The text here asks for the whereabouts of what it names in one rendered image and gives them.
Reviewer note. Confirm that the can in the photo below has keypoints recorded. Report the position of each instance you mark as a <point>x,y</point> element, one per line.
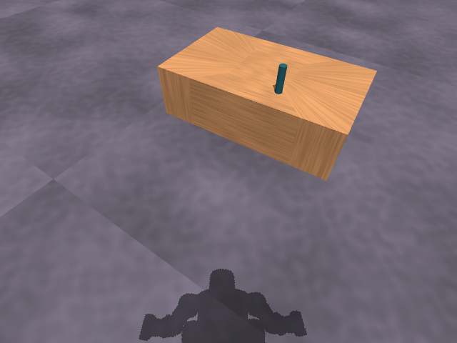
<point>280,78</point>

